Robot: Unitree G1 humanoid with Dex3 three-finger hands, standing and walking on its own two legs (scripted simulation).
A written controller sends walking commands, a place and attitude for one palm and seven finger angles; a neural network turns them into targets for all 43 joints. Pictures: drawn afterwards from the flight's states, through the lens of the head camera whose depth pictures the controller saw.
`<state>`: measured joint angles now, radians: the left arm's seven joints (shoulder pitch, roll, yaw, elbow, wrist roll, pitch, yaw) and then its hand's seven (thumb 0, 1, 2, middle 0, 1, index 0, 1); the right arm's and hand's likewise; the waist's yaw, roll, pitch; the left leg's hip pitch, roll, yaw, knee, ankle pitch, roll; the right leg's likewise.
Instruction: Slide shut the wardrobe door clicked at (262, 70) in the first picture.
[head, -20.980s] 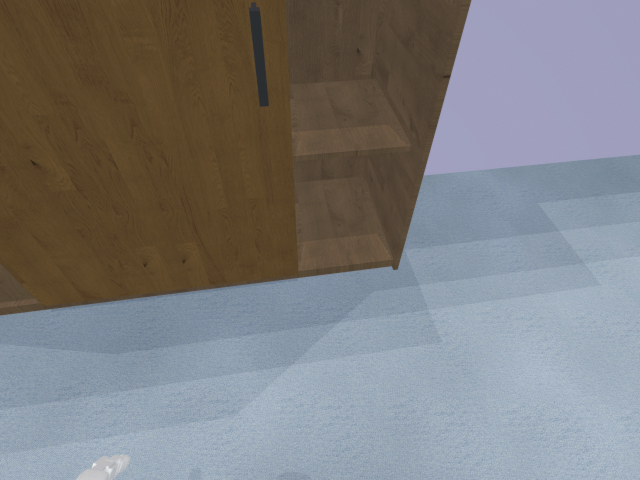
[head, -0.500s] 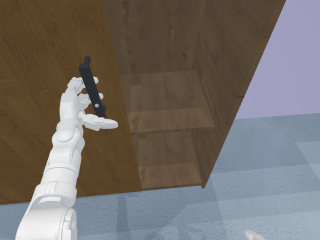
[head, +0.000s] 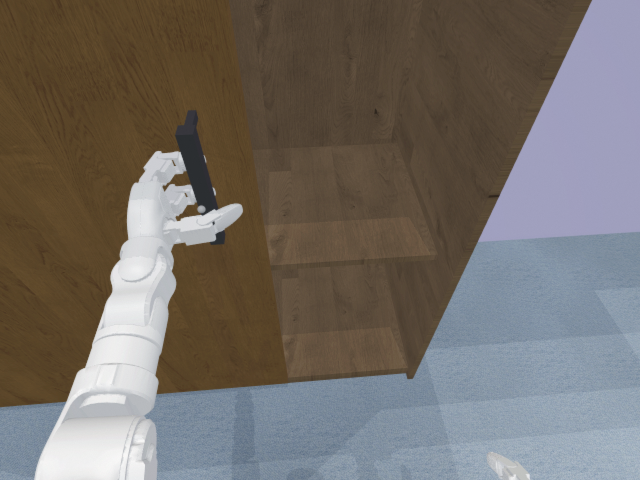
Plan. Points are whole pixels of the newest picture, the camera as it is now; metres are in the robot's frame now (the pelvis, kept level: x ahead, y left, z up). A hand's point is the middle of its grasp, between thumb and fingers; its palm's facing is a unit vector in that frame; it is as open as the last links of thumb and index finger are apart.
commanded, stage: grip the handle and tug to test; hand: left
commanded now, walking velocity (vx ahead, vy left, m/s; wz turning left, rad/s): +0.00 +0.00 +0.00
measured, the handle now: (205, 182) +0.48 +0.16 +0.12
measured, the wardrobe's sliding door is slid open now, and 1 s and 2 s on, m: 0.38 0.38 0.38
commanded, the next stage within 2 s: tug the door sideways, standing still in 1.00 s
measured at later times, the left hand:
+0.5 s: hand (204, 208) +0.42 +0.15 +0.13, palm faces +0.13 -0.99 +0.01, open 7.1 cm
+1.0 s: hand (207, 214) +0.41 +0.15 +0.13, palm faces +0.12 -0.99 +0.00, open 7.2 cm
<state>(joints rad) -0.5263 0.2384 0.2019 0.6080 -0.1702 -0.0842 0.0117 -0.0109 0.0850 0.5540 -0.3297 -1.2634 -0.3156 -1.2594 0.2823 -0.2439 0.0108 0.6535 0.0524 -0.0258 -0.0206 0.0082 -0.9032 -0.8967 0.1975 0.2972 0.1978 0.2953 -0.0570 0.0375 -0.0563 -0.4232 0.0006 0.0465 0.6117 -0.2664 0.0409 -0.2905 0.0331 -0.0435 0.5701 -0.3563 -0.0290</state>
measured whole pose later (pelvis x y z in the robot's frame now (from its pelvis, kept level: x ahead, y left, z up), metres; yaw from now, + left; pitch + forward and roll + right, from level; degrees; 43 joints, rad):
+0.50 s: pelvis +0.00 +0.00 +0.00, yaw +0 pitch +4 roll -1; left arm -0.51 0.22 0.19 0.57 -0.16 -0.07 0.04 0.00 0.55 0.75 -0.28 -1.34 -0.26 -1.35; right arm 0.29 -0.24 0.00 0.66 0.05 -0.03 -0.01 0.01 -0.90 -0.90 0.20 0.30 0.20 0.30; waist -0.05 0.04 -0.06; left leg -0.42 0.00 0.05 0.61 -0.27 0.04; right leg -0.29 0.03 -0.04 0.57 -0.36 -0.03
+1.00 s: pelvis +0.03 -0.01 +0.01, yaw -2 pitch +5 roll +0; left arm -0.24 0.22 0.21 0.25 -0.19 0.02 0.04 0.00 0.69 0.78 -0.15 -1.21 -0.13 -1.21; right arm 0.28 -0.24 0.00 0.60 0.05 -0.03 0.00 0.01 -0.90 -0.90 0.20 0.30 0.20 0.30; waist -0.06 0.04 -0.08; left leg -0.34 0.01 0.08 0.55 -0.29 0.03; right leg -0.22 0.04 -0.01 0.51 -0.36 -0.03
